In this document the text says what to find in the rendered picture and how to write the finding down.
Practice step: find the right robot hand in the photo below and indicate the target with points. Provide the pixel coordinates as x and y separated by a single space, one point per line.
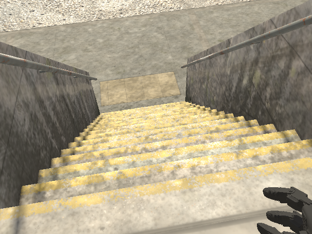
296 199

